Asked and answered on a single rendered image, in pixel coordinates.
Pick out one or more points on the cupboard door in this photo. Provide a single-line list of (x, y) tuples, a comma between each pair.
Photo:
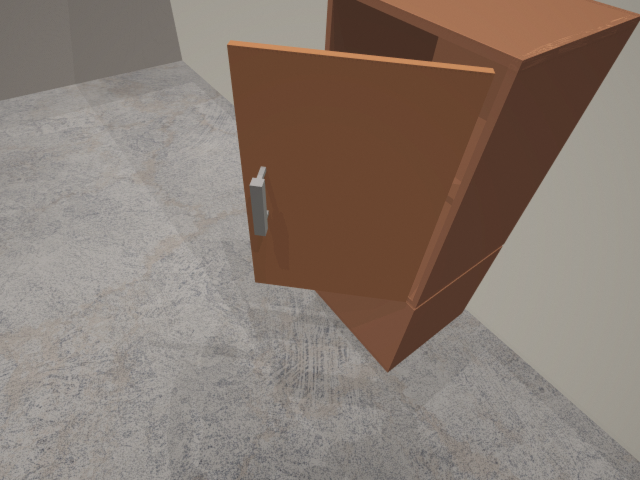
[(360, 154)]

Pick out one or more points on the handle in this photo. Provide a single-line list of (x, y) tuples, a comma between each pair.
[(258, 203)]

